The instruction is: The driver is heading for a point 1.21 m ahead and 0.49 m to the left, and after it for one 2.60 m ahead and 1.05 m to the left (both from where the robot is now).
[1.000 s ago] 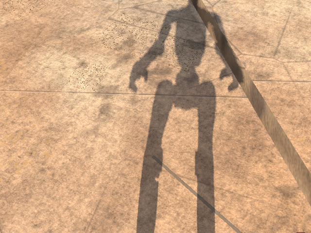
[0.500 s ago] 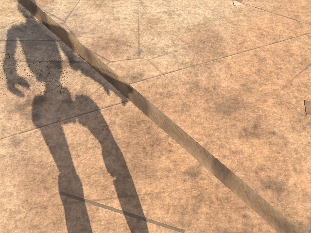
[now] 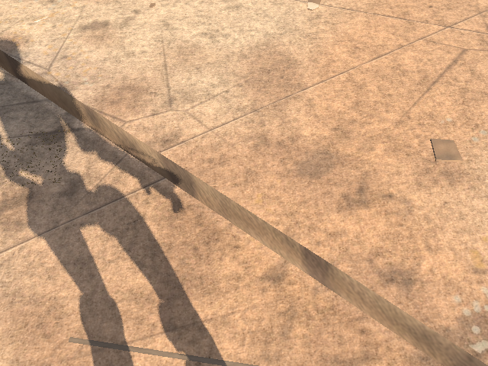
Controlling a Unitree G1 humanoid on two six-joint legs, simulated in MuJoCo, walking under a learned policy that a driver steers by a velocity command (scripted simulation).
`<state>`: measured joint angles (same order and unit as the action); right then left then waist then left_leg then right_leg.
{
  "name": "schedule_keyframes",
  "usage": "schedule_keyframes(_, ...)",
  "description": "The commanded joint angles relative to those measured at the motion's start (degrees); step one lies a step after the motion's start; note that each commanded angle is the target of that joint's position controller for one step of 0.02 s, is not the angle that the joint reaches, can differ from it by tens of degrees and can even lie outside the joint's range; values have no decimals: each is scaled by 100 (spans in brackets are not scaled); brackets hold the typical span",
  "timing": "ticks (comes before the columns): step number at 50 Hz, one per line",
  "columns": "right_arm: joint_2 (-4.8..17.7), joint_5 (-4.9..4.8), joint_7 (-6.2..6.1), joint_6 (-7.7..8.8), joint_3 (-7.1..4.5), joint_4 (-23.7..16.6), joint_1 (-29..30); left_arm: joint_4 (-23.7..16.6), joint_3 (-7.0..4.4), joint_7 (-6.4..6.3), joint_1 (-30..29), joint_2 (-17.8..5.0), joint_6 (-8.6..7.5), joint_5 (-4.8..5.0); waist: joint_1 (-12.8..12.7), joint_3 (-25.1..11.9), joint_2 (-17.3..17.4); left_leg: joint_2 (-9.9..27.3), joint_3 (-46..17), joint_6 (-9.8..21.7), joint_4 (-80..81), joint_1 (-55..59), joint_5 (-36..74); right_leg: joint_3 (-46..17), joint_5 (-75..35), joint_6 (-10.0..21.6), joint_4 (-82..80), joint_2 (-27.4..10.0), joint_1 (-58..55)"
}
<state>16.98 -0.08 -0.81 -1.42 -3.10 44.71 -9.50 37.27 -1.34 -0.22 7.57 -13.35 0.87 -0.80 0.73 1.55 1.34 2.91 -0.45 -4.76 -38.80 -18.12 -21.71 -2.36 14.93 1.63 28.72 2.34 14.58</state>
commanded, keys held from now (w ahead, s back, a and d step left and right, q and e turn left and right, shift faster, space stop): shift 0.60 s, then w+shift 0.18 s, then w+q+shift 0.22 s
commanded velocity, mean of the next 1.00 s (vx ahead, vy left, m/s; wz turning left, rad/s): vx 0.21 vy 0.00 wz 0.06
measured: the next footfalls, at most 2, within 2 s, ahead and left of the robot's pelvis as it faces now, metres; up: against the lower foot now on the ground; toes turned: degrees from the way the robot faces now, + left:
left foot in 0.04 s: +0.03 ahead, +0.14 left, +0.00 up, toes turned +1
left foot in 1.34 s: +0.47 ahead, +0.13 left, +0.00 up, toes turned +28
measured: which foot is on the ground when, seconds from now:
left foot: up 0.00-0.02, down 0.04-0.86, up 0.88-1.00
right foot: down 0.00-1.00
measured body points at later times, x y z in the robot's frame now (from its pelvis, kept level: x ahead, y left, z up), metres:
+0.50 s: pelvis +0.00 +0.02 +0.00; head +0.01 +0.02 +0.45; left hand +0.10 +0.28 -0.13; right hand +0.11 -0.23 -0.13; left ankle -0.01 +0.14 -0.74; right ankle +0.00 -0.11 -0.74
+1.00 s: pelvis +0.10 -0.03 +0.00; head +0.11 -0.04 +0.45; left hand +0.10 +0.25 -0.12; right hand +0.22 -0.29 -0.13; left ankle +0.06 +0.11 -0.66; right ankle +0.06 -0.14 -0.74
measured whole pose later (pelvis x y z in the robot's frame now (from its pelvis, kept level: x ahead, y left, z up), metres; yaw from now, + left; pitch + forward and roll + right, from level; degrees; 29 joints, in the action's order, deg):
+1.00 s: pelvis +0.10 -0.03 +0.00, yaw +6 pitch +2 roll -1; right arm 16.3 1.6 2.4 1.4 -3.9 49.7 -13.6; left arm 52.6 -3.1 -0.2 19.2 -14.2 -5.0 -2.5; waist -1.3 -1.9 2.4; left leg 1.5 -2.4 5.2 -64.2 -30.5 -15.6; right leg 7.0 17.3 0.4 24.2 -1.3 9.2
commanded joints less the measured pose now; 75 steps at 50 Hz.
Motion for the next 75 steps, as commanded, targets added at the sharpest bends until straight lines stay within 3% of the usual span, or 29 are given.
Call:
schedule_keyframes(1,334,60,24,96,-20,-297,-74,-173,-177,-9,-106,-685,-64,68,97,-604,-809,-34,12,161,1600,848,1519,-1019,-1889,739,-527,-1143,-319)
schedule_keyframes(3,941,118,-21,100,-124,-322,-42,-50,-172,45,335,-676,-158,-76,-295,-563,134,459,-400,514,1304,1362,2754,-654,-456,240,-442,-597,142)
schedule_keyframes(4,789,56,8,107,-116,-268,118,-9,-159,29,264,-639,-155,-93,-260,-482,486,392,-408,726,1349,782,1715,-346,-159,28,-454,-354,-154)
schedule_keyframes(9,415,93,7,254,18,-183,81,116,-199,-70,0,-663,-40,-28,-59,-204,179,160,-255,515,1419,493,1170,-339,-544,-1,-263,-370,-181)
schedule_keyframes(30,275,46,-56,261,107,501,-67,1271,-242,-211,407,-627,-64,36,-66,-114,-124,-21,-134,577,1446,535,1292,-254,-1005,-163,-285,-366,-397)
schedule_keyframes(31,391,1,-69,237,56,620,-297,1408,-266,-218,621,-654,-50,84,-49,-358,-23,-120,-79,691,1477,646,-62,-1,376,-95,-103,-137,-386)
schedule_keyframes(33,659,-123,-83,242,-43,675,-652,1299,-307,-184,400,-736,-132,177,134,322,327,417,-1047,1190,2073,443,-2976,69,2552,50,385,-80,840)
schedule_keyframes(34,897,-164,-81,327,-112,714,-837,1076,-241,-137,27,-493,-273,252,206,624,835,1177,-2151,1589,2736,548,-3603,348,1913,22,990,-100,1345)
schedule_keyframes(36,960,-116,-112,513,-180,646,-716,912,-270,-37,-373,-605,-502,296,241,881,988,2001,-3176,1997,3428,556,-2747,62,1115,105,2107,-565,1940)
schedule_keyframes(39,774,-207,-40,632,-138,381,-254,986,-240,67,-51,-479,-685,311,-60,405,701,1548,-2063,1539,3296,782,-1412,105,1036,248,1511,-830,1622)
schedule_keyframes(41,871,-281,-3,560,-169,365,-180,1221,-276,96,348,-444,-776,218,-325,203,645,817,-1200,1374,2915,-16,-828,647,423,31,343,-327,-60)
schedule_keyframes(42,982,208,105,412,-291,513,-133,1411,-281,216,1070,-412,-595,-156,-646,51,314,359,-790,1480,2397,-382,-1301,1255,98,-66,-416,173,-1025)
schedule_keyframes(43,800,263,123,373,-290,444,-23,1655,-365,175,1780,-526,-532,-174,-935,-24,-50,107,-648,1393,1619,-1422,-1294,1273,-137,-149,-369,194,-2393)
schedule_keyframes(44,325,241,146,423,-171,225,459,1788,-482,69,2716,-955,-564,-220,-1507,-262,-1169,-449,-190,1201,-436,-2589,-869,-192,1076,-54,-971,-953,-3455)
schedule_keyframes(45,-363,158,136,497,17,-223,748,1664,-489,2,2822,-1455,-601,-332,-1344,-283,-2068,-703,-221,1155,-2046,-3532,-914,-2759,3228,221,-2085,-2533,-3108)
schedule_keyframes(46,-173,122,192,466,2,-334,610,1509,-458,-43,2133,-1352,-557,-322,-847,-136,-1316,-168,-695,1245,-2797,-3752,-228,-3691,4100,701,-2336,-3051,-2311)
schedule_keyframes(47,70,104,265,445,-52,-298,627,1306,-405,-42,1481,-1128,-583,-243,-545,180,-636,112,-730,1185,-3036,-3851,391,-3127,3614,675,-2237,-2891,-1947)
schedule_keyframes(49,252,192,415,399,-124,-52,78,1176,-327,-33,1020,-902,-671,-141,-211,68,-675,302,-551,958,-2989,-3257,897,-1517,2331,351,-2309,-2250,-1559)
schedule_keyframes(53,66,182,596,185,-92,-193,483,1482,-228,-18,1630,-561,-792,-141,-303,404,-570,277,-176,874,-3293,-3536,1609,213,527,124,-2390,-1812,-1568)
schedule_keyframes(60,-74,198,716,155,79,-825,1830,1719,-196,-91,2012,-598,-843,-138,-364,1068,-426,135,914,1238,-1097,-3027,1914,1748,-1793,100,-2695,-1663,-1799)
schedule_keyframes(63,65,127,581,177,68,-753,1341,1698,-251,-179,2011,-978,-714,-110,77,432,-714,-575,1502,1647,-523,-1612,1480,2128,-6763,-9,-1387,-1736,-2337)
schedule_keyframes(65,446,80,455,204,-110,-349,-389,1524,-392,-200,1684,-1420,-510,-154,946,-514,-1049,-932,1388,1888,-592,42,640,1999,-8078,161,858,-1978,-2259)
schedule_keyframes(66,771,97,360,246,-292,8,-1573,1398,-434,-145,1478,-1492,-461,-137,1420,-1053,-910,-1050,1027,2065,-139,1572,423,1819,-7230,210,2540,-1979,-1470)
schedule_keyframes(67,1068,85,241,232,-464,197,-1714,1362,-386,-60,1426,-1121,-487,-192,1265,-1038,-293,-542,-52,2193,147,2819,-226,1659,-2857,102,4380,-1334,193)
schedule_keyframes(68,1650,212,223,136,-563,35,-1045,710,-218,63,1281,-378,-628,-90,453,-1014,1183,745,-3398,2979,1310,3794,-1212,1127,1211,-251,6457,-150,2891)
schedule_keyframes(69,1703,194,232,91,-596,-44,-1354,273,-229,64,512,-742,-810,-95,747,-1377,351,1019,-4559,3065,2252,3892,-1538,-96,660,-149,6570,-260,3486)
schedule_keyframes(71,1173,162,149,214,-495,107,-1206,291,-161,23,451,-749,-938,-108,277,-262,-635,940,-3874,2671,2695,2375,-699,-219,143,-96,5619,-785,3292)
schedule_keyframes(73,857,116,62,377,-359,15,-743,355,-107,32,682,-633,-741,-320,-238,25,-776,389,-2866,2497,2742,1146,173,-253,243,-273,5022,-1040,2617)
schedule_keyframes(75,696,8,80,528,-265,12,-818,234,-72,73,534,-595,-514,-393,-349,239,-629,111,-2509,2541,2827,362,588,-156,471,-493,4421,-1184,2447)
